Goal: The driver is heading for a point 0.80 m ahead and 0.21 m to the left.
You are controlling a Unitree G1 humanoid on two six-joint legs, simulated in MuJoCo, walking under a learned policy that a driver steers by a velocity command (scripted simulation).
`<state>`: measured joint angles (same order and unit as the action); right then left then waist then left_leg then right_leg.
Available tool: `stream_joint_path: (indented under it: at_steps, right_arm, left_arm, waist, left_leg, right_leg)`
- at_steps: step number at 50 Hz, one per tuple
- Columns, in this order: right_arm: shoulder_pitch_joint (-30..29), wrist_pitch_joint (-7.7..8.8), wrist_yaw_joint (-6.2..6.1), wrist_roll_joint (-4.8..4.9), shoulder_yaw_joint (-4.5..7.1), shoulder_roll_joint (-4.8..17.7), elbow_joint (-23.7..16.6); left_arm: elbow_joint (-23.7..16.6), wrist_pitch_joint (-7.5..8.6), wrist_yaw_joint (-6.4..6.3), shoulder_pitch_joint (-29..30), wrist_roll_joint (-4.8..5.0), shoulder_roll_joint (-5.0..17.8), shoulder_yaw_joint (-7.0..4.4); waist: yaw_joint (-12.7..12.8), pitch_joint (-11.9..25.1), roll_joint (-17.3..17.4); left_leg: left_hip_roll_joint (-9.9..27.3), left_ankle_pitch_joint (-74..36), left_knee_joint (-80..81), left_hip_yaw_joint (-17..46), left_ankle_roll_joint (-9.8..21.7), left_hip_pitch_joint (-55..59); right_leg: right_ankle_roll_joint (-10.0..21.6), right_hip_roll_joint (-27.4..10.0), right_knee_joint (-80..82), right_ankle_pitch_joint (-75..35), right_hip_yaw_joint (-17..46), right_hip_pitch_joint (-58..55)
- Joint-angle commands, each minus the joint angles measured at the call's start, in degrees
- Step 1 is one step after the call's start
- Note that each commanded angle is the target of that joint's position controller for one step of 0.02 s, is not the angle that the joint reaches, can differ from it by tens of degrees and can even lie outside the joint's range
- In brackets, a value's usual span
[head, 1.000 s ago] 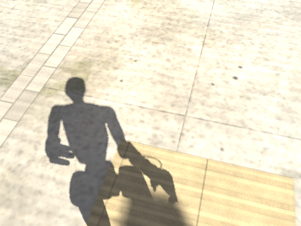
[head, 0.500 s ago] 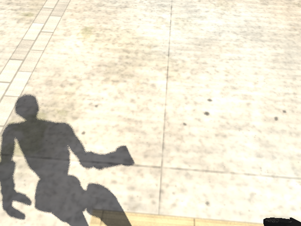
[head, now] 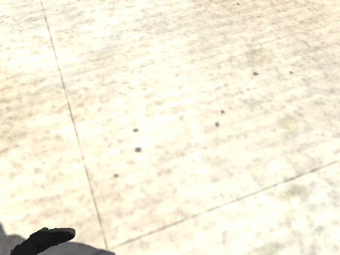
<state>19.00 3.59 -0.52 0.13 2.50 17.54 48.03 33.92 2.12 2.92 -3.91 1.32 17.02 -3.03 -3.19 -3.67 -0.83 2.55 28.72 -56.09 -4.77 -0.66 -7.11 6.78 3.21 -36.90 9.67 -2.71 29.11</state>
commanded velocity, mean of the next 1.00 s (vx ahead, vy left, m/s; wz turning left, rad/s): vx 0.50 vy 0.00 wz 0.29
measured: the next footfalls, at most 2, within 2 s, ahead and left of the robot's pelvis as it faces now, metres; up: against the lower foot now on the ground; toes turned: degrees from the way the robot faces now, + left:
left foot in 0.50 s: +0.45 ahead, +0.16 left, +0.00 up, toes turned +7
right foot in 0.96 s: +0.75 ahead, +0.02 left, +0.00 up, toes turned +26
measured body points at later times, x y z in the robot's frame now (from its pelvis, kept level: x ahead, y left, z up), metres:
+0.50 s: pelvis +0.30 +0.05 +0.00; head +0.33 +0.06 +0.45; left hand +0.30 +0.35 -0.12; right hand +0.51 -0.17 -0.09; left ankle +0.41 +0.15 -0.72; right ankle +0.11 -0.07 -0.71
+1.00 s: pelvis +0.59 +0.07 +0.01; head +0.61 +0.08 +0.46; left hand +0.69 +0.39 -0.05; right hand +0.74 -0.18 -0.10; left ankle +0.41 +0.15 -0.69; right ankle +0.72 +0.00 -0.72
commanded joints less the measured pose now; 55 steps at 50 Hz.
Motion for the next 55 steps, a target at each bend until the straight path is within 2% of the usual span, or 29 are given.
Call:
stream_joint_path:
  at_steps: [1, 2, 3, 4, 6, 12, 18, 20, 22, 24, 25, 26, 27, 28, 29, 30, 31, 35, 39, 43, 45, 47, 48, 49, 50, 51, 52, 53, 55]
  right_arm:
    - [-5.3, 4.41, 1.49, 2.38, 1.23, 9.3, -9.1]
    - [-5.5, 4.39, 1.02, 1.51, 1.00, 8.0, -8.3]
    - [-4.8, 3.85, 0.67, 0.41, 1.33, 8.2, -7.7]
    - [-2.8, 2.98, 0.82, 0.34, 1.38, 7.9, -6.9]
    - [-0.6, 1.55, 0.77, 0.21, 1.13, 6.1, -5.7]
    - [-9.3, 1.05, 1.09, 0.61, 0.37, 3.5, -7.5]
    - [-17.5, 1.61, 3.23, 1.36, -0.17, 2.5, -11.1]
    - [-18.5, 1.67, 4.14, 1.12, -0.17, 2.5, -12.5]
    - [-16.0, 1.47, 4.62, 0.78, 0.39, 3.7, -13.0]
    - [-4.5, 1.06, 4.07, 0.59, 2.70, 7.8, -11.0]
    - [4.4, 0.67, 3.29, 0.73, 4.28, 11.8, -9.6]
    - [6.6, 0.74, 2.97, 1.00, 5.54, 17.5, -9.7]
    - [8.3, 0.67, 2.71, 1.31, 4.15, 11.9, -10.2]
    - [6.0, 0.60, 2.35, 0.79, 3.42, 9.7, -10.3]
    - [2.7, 0.54, 2.13, 0.69, 3.23, 8.9, -11.1]
    - [-0.7, 0.38, 2.09, 0.62, 2.89, 7.8, -11.8]
    - [-2.7, 0.36, 1.88, 0.02, 2.43, 6.8, -12.8]
    - [-4.5, 0.35, 0.98, 0.37, 2.89, 8.2, -13.0]
    - [-2.2, -0.42, -0.10, 1.03, 3.38, 9.5, -11.7]
    - [1.3, -1.24, -0.40, 1.57, 3.48, 9.4, -10.2]
    - [1.0, -1.48, -0.49, 1.42, 3.51, 9.1, -10.1]
    - [-0.2, -1.68, -0.38, 1.14, 3.08, 7.4, -10.6]
    - [-0.4, -1.44, -0.13, 0.72, 2.00, 4.4, -11.3]
    - [5.3, -0.98, -0.10, 0.79, 0.70, 0.3, -12.6]
    - [7.6, -0.56, -0.09, 1.87, 0.71, 2.8, -13.5]
    - [4.1, -0.79, -0.14, 2.12, 2.02, 7.8, -12.5]
    - [-1.3, -1.16, -0.19, 1.37, 2.39, 8.5, -13.3]
    - [-3.5, -1.32, -0.27, 0.66, 2.43, 7.6, -13.8]
    - [-2.5, -1.88, -0.12, 0.54, 2.49, 5.7, -13.7]
  left_arm:
    - [0.2, 0.83, -0.96, -16.6, -0.42, 9.7, -3.29]
    - [0.1, 1.20, -0.94, -12.8, -0.44, 8.4, -2.74]
    - [-0.4, 1.41, -1.01, -9.7, -0.84, 6.5, -2.14]
    - [-0.7, 1.61, -1.12, -8.2, -1.57, 5.6, -1.66]
    - [0.7, 2.45, -1.14, -8.1, -1.48, 5.7, -1.61]
    - [4.7, 3.21, -2.10, -11.3, -1.91, 6.9, -1.54]
    - [8.7, 2.53, -2.35, -15.5, -1.36, 8.6, -2.06]
    - [9.5, 1.70, -2.69, -15.9, -1.06, 8.9, -2.29]
    - [9.3, 0.87, -3.35, -14.5, -0.92, 10.1, -2.63]
    - [8.5, -0.15, -4.33, -13.1, -0.98, 10.8, -2.66]
    - [7.4, 0.12, -4.91, -13.9, -1.67, 9.6, -1.93]
    - [5.1, 1.78, -3.72, -21.0, -3.05, 2.0, 0.61]
    - [5.5, 3.84, -2.66, -16.7, -1.91, 5.8, 0.18]
    - [3.5, 5.20, -1.85, -11.4, 0.35, 8.6, -0.53]
    - [2.5, 5.92, -1.87, -8.5, 0.24, 7.8, -0.05]
    - [2.2, 6.04, -2.18, -7.1, -1.03, 7.6, -0.29]
    - [2.1, 5.52, -2.37, -7.9, -1.76, 8.1, -0.73]
    - [2.3, 3.38, -2.92, -9.5, -2.38, 5.5, -0.13]
    - [0.6, 3.57, -2.76, -0.7, -2.14, 3.3, 0.83]
    - [-0.5, 4.45, -2.02, 3.8, -1.03, 5.1, 0.06]
    - [-0.4, 4.89, -1.85, 2.7, -0.81, 6.6, -0.79]
    - [1.2, 5.35, -2.16, -3.5, -0.95, 8.0, -1.94]
    - [1.8, 5.61, -2.63, -10.0, -1.90, 10.2, -2.79]
    - [2.5, 5.20, -3.02, -16.8, -2.89, 14.8, -3.94]
    - [4.4, 4.42, -2.45, -19.8, -1.59, 14.5, -4.25]
    - [3.4, 4.22, -2.52, -16.9, -1.15, 9.6, -3.02]
    - [3.1, 3.80, -2.69, -14.2, -1.65, 7.5, -2.29]
    - [3.3, 3.62, -2.57, -11.6, -2.26, 6.2, -1.67]
    - [4.1, 3.79, -2.34, -9.1, -2.56, 4.6, -1.06]
  waist:
    - [9.3, 15.0, -2.9]
    - [6.2, 9.9, 2.5]
    - [4.2, 7.6, 1.8]
    - [2.4, 7.1, -0.4]
    - [1.4, 6.8, -1.3]
    - [4.9, 2.2, -1.6]
    - [8.7, -1.0, -1.0]
    - [8.3, -0.8, -1.3]
    - [6.1, 1.9, -3.1]
    - [-0.6, 9.7, -3.4]
    - [-4.5, 15.7, 0.6]
    - [0.2, 22.7, 15.3]
    - [-3.4, 27.6, 11.5]
    - [-4.1, 19.1, 8.6]
    - [-2.5, 13.9, 2.9]
    - [-0.3, 9.0, -0.1]
    - [1.8, 7.9, 1.1]
    - [4.3, 5.3, 3.4]
    - [0.9, 4.2, 5.2]
    - [-0.7, 4.8, 6.3]
    - [0.6, 4.8, 7.5]
    - [4.3, 6.5, 8.2]
    - [7.4, 12.2, 5.4]
    - [6.9, 20.4, -7.1]
    - [6.5, 21.7, -18.4]
    - [7.8, 13.9, -9.9]
    - [8.0, 7.8, -5.4]
    - [6.7, 4.5, -3.1]
    - [3.8, 3.6, -5.4]
  left_leg:
    - [0.5, -3.4, -21.4, 9.9, 1.7, -39.6]
    - [3.1, -7.5, -16.3, 9.3, 1.2, -36.5]
    - [4.7, -9.7, -12.2, 9.1, 0.5, -32.7]
    - [5.8, -11.2, -11.2, 9.1, 0.0, -28.7]
    - [6.3, -13.1, -8.6, 7.8, -1.6, -26.0]
    - [5.6, -33.9, 9.5, 7.1, -1.6, -29.8]
    - [2.4, -35.5, 21.7, 6.7, 1.4, -33.7]
    - [1.4, -30.0, 23.1, 5.7, 2.8, -35.2]
    - [-1.4, -23.5, 23.4, 2.6, 4.8, -30.3]
    - [-6.0, -22.7, 25.1, -0.3, 7.7, -13.4]
    - [-0.5, -26.4, 25.4, 9.2, 11.1, 3.9]
    - [14.4, -18.5, 28.3, 40.7, 23.0, 26.5]
    - [16.5, -13.0, 36.1, 52.3, 24.1, 31.9]
    - [14.7, -14.0, 37.2, 43.2, 20.8, 26.8]
    - [12.4, -18.0, 37.5, 36.8, 19.0, 18.7]
    - [10.3, -24.9, 38.5, 32.1, 18.0, 10.4]
    - [8.8, -30.1, 39.8, 29.1, 17.8, 4.9]
    - [5.8, -36.8, 42.8, 22.9, 18.3, -6.4]
    - [1.6, -30.3, 41.9, 18.8, 14.3, -10.7]
    - [3.3, -23.7, 38.0, 24.4, 12.4, -6.2]
    - [4.7, -22.3, 34.9, 28.1, 11.3, -3.3]
    - [2.9, -23.4, 29.2, 28.5, 9.2, -3.8]
    - [0.0, -21.5, 18.3, 25.2, 7.2, -7.7]
    - [-7.7, -4.2, -0.6, 17.0, 3.3, -23.2]
    - [-6.4, 6.2, -13.2, 14.2, 1.9, -36.3]
    - [-3.2, 1.2, -17.9, 15.4, 1.3, -39.5]
    - [-1.9, -3.1, -18.1, 13.5, 0.7, -38.6]
    - [-1.0, -5.6, -16.0, 13.0, 0.2, -36.1]
    - [0.2, -5.8, -11.3, 12.0, -0.6, -30.1]
  right_leg:
    - [13.2, -20.1, 19.6, 5.5, 36.8, -43.8]
    - [11.1, -17.5, 20.2, -0.9, 30.5, -34.3]
    - [10.1, -15.5, 21.0, -7.8, 25.6, -27.7]
    - [9.8, -14.4, 22.6, -11.7, 22.6, -23.1]
    - [10.2, -13.9, 24.8, -17.3, 17.8, -18.4]
    - [5.9, -11.1, 28.4, -15.4, 6.1, -18.6]
    - [4.3, -15.9, 27.7, -15.3, 3.0, -30.4]
    - [3.4, -17.4, 24.6, -21.6, 2.3, -35.4]
    - [1.7, -17.5, 18.3, -38.8, 0.6, -37.5]
    - [-0.9, -15.0, 1.5, -53.4, -2.7, -34.4]
    - [-3.2, -13.1, -14.3, -40.6, -3.9, -22.3]
    - [-7.5, -0.7, -36.5, 7.7, -1.7, 4.3]
    - [-7.3, 0.8, -43.5, 22.0, 8.9, 12.5]
    - [-6.2, -2.8, -43.1, 18.1, 10.2, 17.2]
    - [-5.7, -5.2, -38.6, 14.1, 9.3, 16.5]
    - [-6.1, -6.8, -32.9, 12.1, 8.4, 14.3]
    - [-6.6, -7.9, -30.2, 10.6, 8.5, 10.3]
    - [-10.5, -7.9, -19.6, 7.1, 6.0, 5.7]
    - [-11.7, -4.9, -2.2, -9.8, 5.1, 0.4]
    - [-10.7, -2.8, 6.5, -12.5, 7.1, -2.9]
    - [-9.1, -3.0, 8.4, -8.5, 8.0, -4.8]
    - [-6.4, -3.4, 11.7, -6.7, 6.8, -13.8]
    - [-3.3, -9.5, 11.0, -4.6, 11.7, -25.4]
    - [3.7, -22.4, 12.7, 1.8, 30.7, -45.0]
    - [8.5, -29.0, 18.2, 18.2, 50.4, -48.6]
    - [6.3, -26.4, 20.3, 24.5, 44.8, -42.3]
    - [4.4, -23.5, 20.1, 14.7, 35.0, -34.8]
    - [4.0, -20.8, 20.3, 0.7, 27.7, -28.3]
    - [3.6, -17.4, 20.1, -22.0, 17.6, -21.8]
